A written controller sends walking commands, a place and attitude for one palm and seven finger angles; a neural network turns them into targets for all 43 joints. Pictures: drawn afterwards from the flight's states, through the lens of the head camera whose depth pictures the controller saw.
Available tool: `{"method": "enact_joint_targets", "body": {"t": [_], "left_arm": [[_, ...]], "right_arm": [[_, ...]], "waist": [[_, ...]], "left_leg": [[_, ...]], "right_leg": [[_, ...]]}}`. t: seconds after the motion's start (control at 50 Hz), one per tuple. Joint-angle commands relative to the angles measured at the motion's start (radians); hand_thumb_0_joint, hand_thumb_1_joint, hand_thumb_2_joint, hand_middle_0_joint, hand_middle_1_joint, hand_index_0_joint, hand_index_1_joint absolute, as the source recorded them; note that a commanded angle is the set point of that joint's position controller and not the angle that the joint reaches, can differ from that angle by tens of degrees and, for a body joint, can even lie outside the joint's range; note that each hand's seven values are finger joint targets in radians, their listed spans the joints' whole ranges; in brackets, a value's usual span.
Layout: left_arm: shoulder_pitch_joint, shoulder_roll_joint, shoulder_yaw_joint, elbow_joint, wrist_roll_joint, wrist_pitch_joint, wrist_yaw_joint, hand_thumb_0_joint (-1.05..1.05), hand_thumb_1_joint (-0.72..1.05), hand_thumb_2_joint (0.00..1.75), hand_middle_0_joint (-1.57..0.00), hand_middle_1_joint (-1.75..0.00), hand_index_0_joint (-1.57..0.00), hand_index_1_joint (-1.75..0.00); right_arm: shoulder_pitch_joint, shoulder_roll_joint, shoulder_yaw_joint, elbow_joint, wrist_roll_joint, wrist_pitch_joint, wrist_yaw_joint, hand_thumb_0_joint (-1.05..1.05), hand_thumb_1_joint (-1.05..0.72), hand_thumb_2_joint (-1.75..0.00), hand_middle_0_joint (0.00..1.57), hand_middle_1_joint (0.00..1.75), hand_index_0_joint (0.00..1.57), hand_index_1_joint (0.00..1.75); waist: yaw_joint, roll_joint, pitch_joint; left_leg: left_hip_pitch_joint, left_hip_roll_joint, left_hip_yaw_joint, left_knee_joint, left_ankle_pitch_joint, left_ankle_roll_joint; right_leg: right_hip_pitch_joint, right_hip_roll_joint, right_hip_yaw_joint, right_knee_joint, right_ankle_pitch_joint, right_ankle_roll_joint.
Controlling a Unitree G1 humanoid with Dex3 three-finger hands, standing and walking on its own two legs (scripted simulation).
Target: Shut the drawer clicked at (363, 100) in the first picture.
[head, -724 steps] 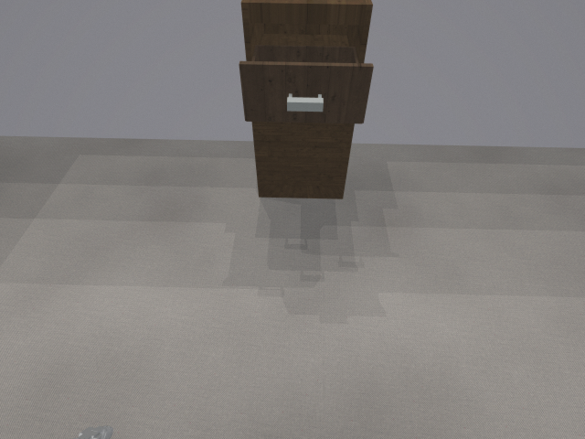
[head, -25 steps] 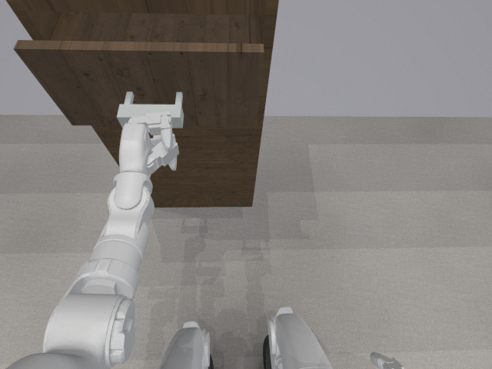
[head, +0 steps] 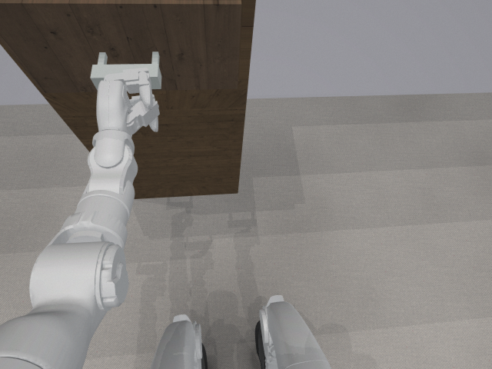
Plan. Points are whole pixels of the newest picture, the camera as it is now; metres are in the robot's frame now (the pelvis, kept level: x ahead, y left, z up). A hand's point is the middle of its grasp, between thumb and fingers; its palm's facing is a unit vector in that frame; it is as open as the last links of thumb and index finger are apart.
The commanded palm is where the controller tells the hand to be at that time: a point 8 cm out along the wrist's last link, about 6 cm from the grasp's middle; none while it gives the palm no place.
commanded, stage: push the drawer shut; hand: left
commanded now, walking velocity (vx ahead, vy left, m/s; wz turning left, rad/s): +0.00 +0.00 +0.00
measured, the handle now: (128, 67) +0.60 +0.13 +0.05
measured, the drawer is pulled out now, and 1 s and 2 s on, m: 0.03 0.00 0.00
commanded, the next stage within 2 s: pull the fist back off the drawer in 0.46 s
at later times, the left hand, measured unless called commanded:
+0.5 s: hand (153, 93) +0.55 +0.09 +0.05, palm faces -0.04 -1.00 -0.06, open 3.1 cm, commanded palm +0.57 +0.12 +0.05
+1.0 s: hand (152, 94) +0.55 +0.09 +0.05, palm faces -0.05 -1.00 -0.05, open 3.1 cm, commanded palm +0.52 +0.13 +0.05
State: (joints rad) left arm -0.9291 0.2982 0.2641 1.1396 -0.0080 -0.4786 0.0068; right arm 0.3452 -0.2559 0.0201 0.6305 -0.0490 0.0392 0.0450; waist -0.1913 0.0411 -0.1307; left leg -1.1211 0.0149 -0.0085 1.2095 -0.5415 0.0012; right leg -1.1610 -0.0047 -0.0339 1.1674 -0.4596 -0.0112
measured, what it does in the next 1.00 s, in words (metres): stands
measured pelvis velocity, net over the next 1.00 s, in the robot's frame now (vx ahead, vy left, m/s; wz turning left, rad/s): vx -0.02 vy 0.01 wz -0.01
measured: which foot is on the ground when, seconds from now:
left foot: down 0.00-1.00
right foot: down 0.00-1.00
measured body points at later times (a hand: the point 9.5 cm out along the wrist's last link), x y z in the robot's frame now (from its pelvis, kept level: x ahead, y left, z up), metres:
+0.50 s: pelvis -0.01 +0.01 -0.01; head +0.16 +0.02 +0.41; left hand +0.55 +0.15 +0.05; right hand -0.03 -0.25 -0.12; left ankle +0.01 +0.12 -0.63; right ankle +0.04 -0.12 -0.63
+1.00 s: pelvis -0.02 +0.01 -0.02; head +0.15 +0.03 +0.40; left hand +0.54 +0.15 +0.05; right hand -0.05 -0.24 -0.13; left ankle +0.01 +0.12 -0.63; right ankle +0.04 -0.12 -0.63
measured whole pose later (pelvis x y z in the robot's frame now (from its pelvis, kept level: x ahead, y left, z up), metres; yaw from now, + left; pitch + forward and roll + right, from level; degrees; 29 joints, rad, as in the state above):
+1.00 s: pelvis -0.02 +0.01 -0.02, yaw -1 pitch +29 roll -3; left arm -1.14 0.41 0.28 1.26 0.03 -0.41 0.01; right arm 0.39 -0.26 0.06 0.63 -0.07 0.03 0.07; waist -0.26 0.05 -0.12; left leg -1.28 0.02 -0.03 1.29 -0.53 0.02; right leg -1.29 0.00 -0.05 1.20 -0.42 0.01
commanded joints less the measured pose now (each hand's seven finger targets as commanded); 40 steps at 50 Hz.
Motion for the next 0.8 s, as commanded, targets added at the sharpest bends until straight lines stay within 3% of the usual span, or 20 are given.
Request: {"method": "enact_joint_targets", "body": {"t": [0.0, 0.06, 0.12, 0.16, 0.2, 0.22, 0.24, 0.28, 0.32, 0.36, 0.4, 0.44, 0.48, 0.52, 0.58, 0.62, 0.68, 0.72, 0.76, 0.78], "left_arm": [[-0.568, 0.207, 0.038, -0.218, -0.006, -0.080, 0.001, 0.00, 0.90, 0.90, -1.40, -1.60, -1.40, -1.60], [-0.612, 0.194, 0.018, -0.185, 0.000, -0.073, -0.002, 0.00, 0.90, 0.90, -1.40, -1.60, -1.40, -1.60], [-0.634, 0.218, 0.039, -0.179, 0.004, -0.071, 0.001, 0.00, 0.90, 0.90, -1.40, -1.60, -1.40, -1.60], [-0.669, 0.241, 0.049, -0.175, 0.005, -0.064, 0.001, 0.00, 0.90, 0.90, -1.40, -1.60, -1.40, -1.60], [-0.669, 0.259, 0.056, -0.175, 0.014, -0.065, 0.000, 0.00, 0.90, 0.90, -1.40, -1.60, -1.40, -1.60], [-0.690, 0.235, 0.037, -0.166, 0.016, -0.061, 0.000, 0.00, 0.90, 0.90, -1.40, -1.60, -1.40, -1.60], [-0.693, 0.252, 0.049, -0.156, 0.018, -0.058, 0.000, 0.00, 0.90, 0.90, -1.40, -1.60, -1.40, -1.60], [-0.762, 0.244, 0.030, -0.155, 0.022, -0.057, 0.005, 0.00, 0.90, 0.90, -1.40, -1.60, -1.40, -1.60], [-0.810, 0.232, 0.015, -0.169, 0.031, -0.060, 0.015, 0.00, 0.90, 0.90, -1.40, -1.60, -1.40, -1.60], [-0.846, 0.255, 0.023, -0.136, 0.035, -0.052, 0.026, 0.00, 0.90, 0.90, -1.40, -1.60, -1.40, -1.60], [-0.879, 0.253, 0.012, -0.124, 0.039, -0.050, 0.031, 0.00, 0.90, 0.90, -1.40, -1.60, -1.40, -1.60], [-0.908, 0.272, 0.008, -0.108, 0.045, -0.047, 0.032, 0.00, 0.90, 0.90, -1.40, -1.60, -1.40, -1.60], [-0.941, 0.246, -0.021, -0.120, 0.046, -0.048, 0.034, 0.00, 0.90, 0.90, -1.40, -1.60, -1.40, -1.60], [-0.972, 0.255, -0.021, -0.120, 0.042, -0.046, 0.038, 0.00, 0.90, 0.90, -1.40, -1.60, -1.40, -1.60], [-0.957, 0.303, 0.012, -0.098, 0.043, -0.036, 0.040, 0.00, 0.90, 0.90, -1.40, -1.60, -1.40, -1.60], [-0.941, 0.300, 0.011, -0.076, 0.046, -0.032, 0.032, 0.00, 0.90, 0.90, -1.40, -1.60, -1.40, -1.60], [-0.917, 0.296, 0.016, -0.051, 0.042, -0.018, 0.026, 0.00, 0.90, 0.90, -1.40, -1.60, -1.40, -1.60], [-0.910, 0.282, 0.012, -0.054, 0.038, -0.015, 0.023, 0.00, 0.90, 0.90, -1.40, -1.60, -1.40, -1.60], [-0.884, 0.312, 0.037, -0.049, 0.039, -0.011, 0.023, 0.00, 0.90, 0.90, -1.40, -1.60, -1.40, -1.60], [-0.873, 0.285, 0.020, -0.067, 0.038, -0.011, 0.020, 0.00, 0.90, 0.90, -1.40, -1.60, -1.40, -1.60]], "right_arm": [[0.189, -0.160, -0.058, -0.047, -0.007, -0.011, -0.009, 0.00, -0.90, -0.90, 0.20, 0.30, 0.20, 0.30], [0.196, -0.162, -0.056, -0.038, -0.009, -0.006, -0.006, 0.00, -0.90, -0.90, 0.20, 0.30, 0.20, 0.30], [0.210, -0.167, -0.056, -0.036, -0.013, -0.004, -0.004, 0.00, -0.90, -0.90, 0.20, 0.30, 0.20, 0.30], [0.218, -0.167, -0.053, -0.032, -0.015, -0.002, -0.003, 0.00, -0.90, -0.90, 0.20, 0.30, 0.20, 0.30], [0.227, -0.170, -0.051, -0.037, -0.018, -0.001, -0.002, 0.00, -0.90, -0.90, 0.20, 0.30, 0.20, 0.30], [0.228, -0.168, -0.051, -0.032, -0.019, 0.002, 0.000, 0.00, -0.90, -0.90, 0.20, 0.30, 0.20, 0.30], [0.232, -0.171, -0.052, -0.028, -0.019, 0.004, 0.000, 0.00, -0.90, -0.90, 0.20, 0.30, 0.20, 0.30], [0.237, -0.171, -0.049, -0.021, -0.020, 0.006, -0.001, 0.00, -0.90, -0.90, 0.20, 0.30, 0.20, 0.30], [0.246, -0.174, -0.051, -0.016, -0.024, 0.003, 0.000, 0.00, -0.90, -0.90, 0.20, 0.30, 0.20, 0.30], [0.249, -0.180, -0.047, -0.005, -0.026, 0.001, -0.003, 0.00, -0.90, -0.90, 0.20, 0.30, 0.20, 0.30], [0.252, -0.181, -0.044, -0.003, -0.027, -0.005, -0.004, 0.00, -0.90, -0.90, 0.20, 0.30, 0.20, 0.30], [0.250, -0.185, -0.038, 0.000, -0.026, -0.009, -0.007, 0.00, -0.90, -0.90, 0.20, 0.30, 0.20, 0.30], [0.245, -0.186, -0.037, -0.001, -0.027, -0.017, -0.008, 0.00, -0.90, -0.90, 0.20, 0.30, 0.20, 0.30], [0.246, -0.190, -0.034, 0.004, -0.028, -0.024, -0.011, 0.00, -0.90, -0.90, 0.20, 0.30, 0.20, 0.30], [0.246, -0.191, -0.027, -0.002, -0.030, -0.032, -0.012, 0.00, -0.90, -0.90, 0.20, 0.30, 0.20, 0.30], [0.245, -0.195, -0.025, -0.006, -0.029, -0.032, -0.009, 0.00, -0.90, -0.90, 0.20, 0.30, 0.20, 0.30], [0.237, -0.198, -0.025, -0.013, -0.027, -0.034, -0.004, 0.00, -0.90, -0.90, 0.20, 0.30, 0.20, 0.30], [0.234, -0.198, -0.023, -0.018, -0.027, -0.038, -0.001, 0.00, -0.90, -0.90, 0.20, 0.30, 0.20, 0.30], [0.239, -0.199, -0.022, -0.024, -0.027, -0.035, 0.000, 0.00, -0.90, -0.90, 0.20, 0.30, 0.20, 0.30], [0.232, -0.197, -0.025, -0.031, -0.025, -0.035, 0.003, 0.00, -0.90, -0.90, 0.20, 0.30, 0.20, 0.30]], "waist": [[-0.056, 0.046, -0.551], [-0.080, 0.059, -0.531], [-0.080, 0.076, -0.579], [-0.091, 0.074, -0.563], [-0.084, 0.099, -0.594], [-0.096, 0.112, -0.586], [-0.098, 0.115, -0.574], [-0.124, 0.100, -0.541], [-0.130, 0.138, -0.585], [-0.151, 0.133, -0.540], [-0.166, 0.129, -0.536], [-0.172, 0.154, -0.524], [-0.184, 0.171, -0.549], [-0.195, 0.199, -0.545], [-0.181, 0.175, -0.558], [-0.172, 0.192, -0.563], [-0.170, 0.154, -0.524], [-0.165, 0.167, -0.525], [-0.151, 0.146, -0.524], [-0.146, 0.155, -0.532]], "left_leg": [[0.245, -0.027, -0.017, -0.119, 0.309, 0.033], [0.254, -0.022, -0.026, -0.113, 0.309, 0.032], [0.275, -0.021, -0.031, -0.104, 0.333, 0.031], [0.255, -0.020, -0.030, -0.102, 0.329, 0.033], [0.275, -0.018, -0.038, -0.100, 0.358, 0.030], [0.291, -0.016, -0.043, -0.099, 0.366, 0.028], [0.289, -0.014, -0.042, -0.095, 0.367, 0.028], [0.267, -0.012, -0.048, -0.094, 0.329, 0.032], [0.314, -0.012, -0.062, -0.090, 0.334, 0.029], [0.288, -0.011, -0.065, -0.090, 0.295, 0.031], [0.276, -0.013, -0.068, -0.090, 0.268, 0.035], [0.269, -0.014, -0.074, -0.094, 0.235, 0.033], [0.284, -0.015, -0.083, -0.093, 0.213, 0.033], [0.303, -0.013, -0.090, -0.098, 0.205, 0.030], [0.248, -0.018, -0.081, -0.094, 0.172, 0.034], [0.264, -0.016, -0.094, -0.097, 0.175, 0.029], [0.207, -0.017, -0.086, -0.096, 0.112, 0.034], [0.207, -0.018, -0.087, -0.096, 0.104, 0.035], [0.187, -0.018, -0.085, -0.099, 0.107, 0.035], [0.201, -0.017, -0.085, -0.099, 0.108, 0.034]], "right_leg": [[0.357, 0.033, 0.031, -0.140, 0.289, -0.009], [0.312, 0.033, 0.024, -0.142, 0.273, -0.008], [0.306, 0.036, 0.022, -0.134, 0.284, -0.009], [0.313, 0.038, 0.024, -0.138, 0.287, -0.007], [0.307, 0.039, 0.020, -0.123, 0.305, -0.012], [0.283, 0.039, 0.016, -0.126, 0.302, -0.011], [0.270, 0.039, 0.015, -0.128, 0.296, -0.010], [0.246, 0.041, 0.015, -0.135, 0.260, -0.007], [0.207, 0.041, 0.008, -0.129, 0.236, -0.007], [0.180, 0.042, 0.006, -0.138, 0.198, -0.007], [0.166, 0.044, 0.004, -0.138, 0.177, -0.007], [0.140, 0.044, 0.002, -0.140, 0.143, -0.009], [0.117, 0.044, 0.001, -0.137, 0.124, -0.009], [0.089, 0.044, -0.005, -0.135, 0.116, -0.010], [0.138, 0.045, 0.002, -0.138, 0.098, -0.011], [0.115, 0.043, -0.005, -0.127, 0.096, -0.014], [0.120, 0.043, -0.001, -0.135, 0.057, -0.013], [0.108, 0.041, -0.003, -0.130, 0.053, -0.013], [0.136, 0.042, 0.000, -0.129, 0.052, -0.014], [0.127, 0.042, -0.001, -0.128, 0.053, -0.014]]}}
